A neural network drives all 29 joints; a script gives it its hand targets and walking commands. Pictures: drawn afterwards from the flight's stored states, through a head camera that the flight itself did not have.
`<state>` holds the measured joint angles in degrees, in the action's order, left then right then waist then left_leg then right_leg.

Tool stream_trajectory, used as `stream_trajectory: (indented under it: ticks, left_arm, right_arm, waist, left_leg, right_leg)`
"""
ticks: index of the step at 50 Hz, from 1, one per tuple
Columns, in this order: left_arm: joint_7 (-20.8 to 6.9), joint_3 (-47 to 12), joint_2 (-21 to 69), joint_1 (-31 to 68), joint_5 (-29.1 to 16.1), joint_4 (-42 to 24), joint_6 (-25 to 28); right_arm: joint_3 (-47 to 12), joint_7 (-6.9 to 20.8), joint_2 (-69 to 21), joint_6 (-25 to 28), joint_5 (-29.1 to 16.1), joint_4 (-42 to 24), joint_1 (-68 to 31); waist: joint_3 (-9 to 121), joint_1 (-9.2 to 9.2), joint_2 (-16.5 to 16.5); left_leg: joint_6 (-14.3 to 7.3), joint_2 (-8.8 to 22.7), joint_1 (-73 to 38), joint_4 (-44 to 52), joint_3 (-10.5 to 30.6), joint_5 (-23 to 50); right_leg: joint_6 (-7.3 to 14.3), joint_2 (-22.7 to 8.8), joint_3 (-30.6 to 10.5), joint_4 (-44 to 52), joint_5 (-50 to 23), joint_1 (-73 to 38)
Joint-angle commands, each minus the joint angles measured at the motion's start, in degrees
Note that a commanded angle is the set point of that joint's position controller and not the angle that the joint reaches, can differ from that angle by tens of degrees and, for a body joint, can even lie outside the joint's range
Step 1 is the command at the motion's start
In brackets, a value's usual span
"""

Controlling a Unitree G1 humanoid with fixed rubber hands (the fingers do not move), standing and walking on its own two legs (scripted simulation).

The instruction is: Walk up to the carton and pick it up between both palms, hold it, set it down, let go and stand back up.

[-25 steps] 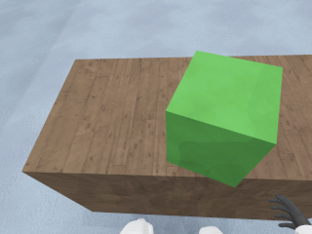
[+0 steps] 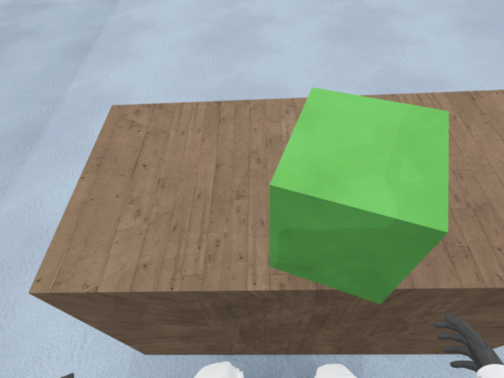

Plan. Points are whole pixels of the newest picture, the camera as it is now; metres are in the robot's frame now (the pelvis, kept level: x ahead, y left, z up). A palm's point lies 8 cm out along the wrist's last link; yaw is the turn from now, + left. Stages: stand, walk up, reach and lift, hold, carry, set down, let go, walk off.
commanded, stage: walk up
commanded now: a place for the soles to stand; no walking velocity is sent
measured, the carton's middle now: (347, 199) +0.37 -0.14 +0.05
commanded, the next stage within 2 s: none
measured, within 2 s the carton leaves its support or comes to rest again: neither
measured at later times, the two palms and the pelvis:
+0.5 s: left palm out of the picture +0.11 +0.36 -0.07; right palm (478, 372) +0.13 -0.30 -0.06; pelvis +0.01 +0.02 +0.00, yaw -2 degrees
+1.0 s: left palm out of the picture +0.13 +0.36 -0.07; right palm (483, 372) +0.13 -0.30 -0.05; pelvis +0.01 +0.02 +0.00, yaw -3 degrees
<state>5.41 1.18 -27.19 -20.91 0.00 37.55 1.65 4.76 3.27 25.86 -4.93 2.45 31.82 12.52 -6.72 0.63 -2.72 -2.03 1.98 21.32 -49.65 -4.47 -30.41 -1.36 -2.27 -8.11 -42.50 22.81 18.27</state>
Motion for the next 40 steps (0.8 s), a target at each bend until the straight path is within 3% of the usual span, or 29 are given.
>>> stream_trajectory:
  ticks: [1,2,3,4,5,6,8,11,12,14,15,16,17,18,19,20,22,24,25,26,27,28,32,33,35,37,38,39,40]
  left_arm:
    - [0.8,5.9,-17.2,-0.3,1.0,-4.4,1.4]
    - [0.6,5.3,-16.8,2.3,0.6,-4.8,1.0]
    - [0.2,4.5,-15.2,4.3,0.2,-4.9,0.6]
    - [0.0,3.5,-10.9,3.2,-0.5,-5.1,0.5]
    - [0.9,3.1,-9.8,3.0,-1.2,-5.2,0.0]
    - [1.7,3.5,-10.6,4.5,-0.9,-5.6,-0.4]
    - [1.2,3.4,-10.4,1.7,-0.9,-4.1,-0.3]
    - [0.7,2.9,-9.5,1.0,-0.5,-2.8,0.0]
    - [0.7,3.0,-9.3,0.6,-0.3,-2.5,-0.2]
    - [0.6,3.2,-9.9,-1.5,-0.3,-1.3,-0.5]
    - [0.6,3.7,-11.0,-1.2,-0.2,-1.3,-0.4]
    - [0.5,4.3,-13.0,-0.3,0.1,-1.5,-0.4]
    - [0.5,5.3,-16.1,0.5,0.7,-2.0,-0.3]
    - [0.3,5.7,-18.8,1.0,0.8,-3.3,0.0]
    - [0.3,6.0,-19.3,0.5,0.9,-3.4,0.3]
    - [0.6,6.3,-19.1,1.6,1.0,-3.6,0.8]
    - [0.5,6.2,-17.8,2.1,1.0,-3.3,0.9]
    - [0.1,4.7,-16.1,6.1,0.5,-4.0,0.5]
    - [-0.3,3.6,-13.2,8.0,0.0,-4.3,0.3]
    - [-0.2,3.1,-10.2,6.4,-1.3,-4.2,0.0]
    - [0.6,3.6,-11.1,6.9,-1.1,-4.3,-0.5]
    - [0.9,3.7,-11.1,6.1,-1.0,-4.3,-0.7]
    - [0.2,3.1,-10.3,2.7,-0.6,-2.2,0.1]
    - [0.3,3.0,-9.9,1.8,-0.4,-2.0,0.1]
    - [0.2,3.1,-9.9,0.4,-0.4,-1.4,-0.2]
    - [0.1,3.8,-12.2,0.6,-0.2,-1.0,-0.2]
    - [0.2,4.9,-16.3,1.6,0.6,-1.6,-0.2]
    - [0.0,5.5,-18.9,2.3,0.7,-2.6,-0.1]
    - [0.0,5.5,-18.8,2.0,0.7,-2.8,0.1]
  right_arm:
    - [3.4,-0.5,9.6,2.6,-1.1,-4.4,-3.2]
    - [3.3,-0.6,9.6,3.0,-1.2,-3.4,-0.4]
    - [3.6,-0.8,10.8,3.4,-1.1,-2.1,2.8]
    - [4.5,-0.9,15.0,3.6,-0.6,-1.3,4.0]
    - [3.8,-1.0,14.3,3.7,-1.4,-1.4,2.6]
    - [3.4,-1.0,12.8,3.7,-1.4,-1.4,3.2]
    - [3.0,-1.5,11.7,3.6,-1.3,-1.2,3.0]
    - [2.3,-1.9,10.2,3.0,-1.2,-2.0,1.1]
    - [2.3,-1.8,10.2,2.6,-1.1,-2.8,-0.6]
    - [1.9,-1.2,10.3,1.7,-1.4,-4.0,-5.8]
    - [1.7,-0.9,10.3,1.4,-1.5,-4.2,-6.8]
    - [1.6,-0.7,10.2,1.3,-1.7,-4.0,-6.0]
    - [1.6,-0.5,9.5,1.3,-1.9,-4.3,-5.4]
    - [1.7,-0.7,8.8,1.1,-2.0,-4.5,-3.4]
    - [2.6,-1.0,10.6,0.9,-1.7,-5.0,-5.1]
    - [3.0,-0.8,10.9,1.0,-1.6,-5.3,-4.7]
    - [3.0,-0.8,10.5,2.2,-1.3,-4.3,-3.3]
    - [3.1,-0.8,10.1,3.1,-1.3,-1.5,1.2]
    - [3.4,-0.9,12.5,3.4,-1.1,-0.6,3.1]
    - [3.6,-0.9,14.7,3.8,-1.3,-0.5,2.2]
    - [3.0,-1.0,13.2,3.9,-1.5,-1.1,1.5]
    - [2.9,-1.2,12.9,4.0,-1.4,-0.9,1.9]
    - [2.1,-1.8,10.8,3.6,-1.4,-0.9,1.5]
    - [2.0,-1.8,10.5,3.2,-1.5,-1.6,0.4]
    - [1.8,-1.5,10.6,2.3,-1.6,-2.9,-4.0]
    - [1.4,-1.0,10.5,1.6,-1.8,-3.2,-5.8]
    - [1.6,-0.7,10.1,1.7,-2.2,-3.8,-5.4]
    - [1.6,-0.8,9.3,1.5,-2.3,-3.8,-2.9]
    - [2.2,-1.0,10.7,1.1,-1.9,-4.1,-4.1]
  waist:
    - [5.1,-0.75,12.5]
    - [6.1,1.40,12.4]
    - [8.3,3.52,9.0]
    - [8.7,3.97,-4.7]
    - [6.1,3.65,-7.4]
    - [4.3,3.71,-4.3]
    - [6.4,2.31,-3.3]
    - [8.2,2.06,-6.2]
    - [8.3,1.42,-7.5]
    - [6.7,-1.28,-7.2]
    - [4.8,-1.82,-6.8]
    - [3.4,-1.83,-4.1]
    - [2.2,-1.38,4.8]
    - [1.6,-0.72,10.0]
    - [2.0,-2.20,10.2]
    - [1.1,-1.60,11.6]
    - [3.3,-1.03,11.6]
    - [5.2,2.57,9.6]
    - [5.7,4.16,2.3]
    - [4.4,3.25,-7.3]
    - [2.4,3.63,-5.8]
    - [1.6,3.14,-4.5]
    - [7.2,2.19,-6.6]
    - [8.4,1.68,-6.6]
    - [7.6,-0.56,-7.5]
    - [4.4,-1.88,-5.1]
    - [3.7,-1.06,3.4]
    - [3.9,0.03,9.8]
    - [2.9,-1.36,10.7]
  left_leg:
    - [1.2,2.0,2.9,4.0,7.7,-0.7]
    - [0.9,1.7,-4.4,12.9,7.1,5.6]
    - [0.1,4.1,-15.4,21.4,9.2,13.4]
    - [-1.5,13.6,-21.2,27.4,19.3,13.0]
    - [-4.8,20.1,-16.3,28.6,22.3,17.4]
    - [-7.1,20.9,-14.7,26.8,21.0,23.8]
    - [-7.6,18.1,-19.1,22.3,15.4,36.9]
    - [-6.9,15.3,-19.7,17.5,9.0,50.6]
    - [-7.1,14.7,-16.9,16.8,7.2,48.4]
    - [-6.3,12.2,-8.9,14.8,3.9,33.8]
    - [-5.2,10.8,-5.4,13.3,3.1,25.9]
    - [-2.9,9.7,-1.8,11.3,3.4,16.8]
    - [-0.3,6.0,2.5,4.4,2.2,9.4]
    - [1.9,0.8,3.8,-2.0,4.3,-3.8]
    - [1.5,0.4,4.1,-6.4,9.7,-8.4]
    - [1.4,1.9,5.4,-6.3,10.5,-6.8]
    - [1.0,2.5,4.2,2.0,8.3,-3.6]
    - [0.2,2.5,-10.2,16.8,7.7,8.5]
    - [-0.6,8.0,-17.8,25.3,14.1,8.0]
    - [-2.2,16.1,-15.3,31.3,21.4,3.4]
    - [-4.3,20.2,-11.8,31.7,23.0,5.2]
    - [-5.1,20.6,-11.7,29.9,21.8,12.3]
    - [-5.5,15.4,-20.5,19.1,10.5,47.7]
    - [-5.7,15.0,-19.0,17.8,8.7,48.7]
    - [-5.4,12.7,-12.9,15.2,4.8,39.9]
    - [-2.7,9.8,-5.0,11.9,3.5,23.0]
    - [-0.1,6.3,-0.6,5.7,2.4,15.4]
    - [1.8,1.4,0.2,0.3,3.6,1.5]
    - [1.6,-0.1,1.8,-3.6,8.2,-7.2]
  right_leg:
    - [13.8,-12.2,-21.7,11.3,-25.6,-4.0]
    - [11.2,-9.9,-17.7,8.5,-26.0,-0.2]
    - [7.3,-6.6,-12.9,4.7,-20.4,7.5]
    - [2.7,1.2,-3.8,-6.8,-7.6,14.8]
    - [1.1,5.2,2.2,-12.6,11.7,16.1]
    - [1.0,3.5,1.6,-16.8,14.6,15.9]
    - [1.4,1.1,1.3,-17.7,12.7,15.3]
    - [0.4,0.6,5.9,-11.6,9.0,12.6]
    - [0.3,0.6,8.2,-8.7,6.2,9.3]
    - [0.7,1.4,11.4,-0.5,-4.2,1.1]
    - [1.4,1.4,10.1,4.6,-10.2,-2.0]
    - [2.7,0.9,4.9,8.0,-11.5,-4.1]
    - [5.5,-5.2,-8.5,11.1,-13.6,-3.5]
    - [11.1,-13.4,-26.6,17.0,-9.0,0.8]
    - [16.2,-16.1,-31.9,19.1,-4.6,2.4]
    - [17.5,-16.1,-31.7,18.5,-5.1,0.7]
    - [15.0,-12.7,-25.2,15.0,-12.7,-2.6]
    - [10.1,-9.3,-19.5,11.4,-10.6,6.9]
    - [6.0,-3.8,-11.2,4.8,-5.8,14.6]
    - [2.2,4.2,-0.7,-5.0,2.1,15.8]
    - [1.2,4.5,1.7,-10.4,11.5,15.7]
    - [1.1,3.4,0.9,-12.7,12.1,15.1]
    - [0.8,0.9,4.2,-10.2,9.0,13.2]
    - [0.6,1.0,6.6,-8.2,7.0,10.2]
    - [0.9,1.3,9.9,-0.9,-1.3,3.1]
    - [2.5,1.1,5.4,9.1,-14.2,-3.2]
    - [5.4,-4.6,-8.1,10.2,-18.1,-3.5]
    - [10.9,-12.1,-23.7,15.3,-13.1,0.3]
    - [15.9,-14.9,-30.1,17.7,-9.1,1.8]
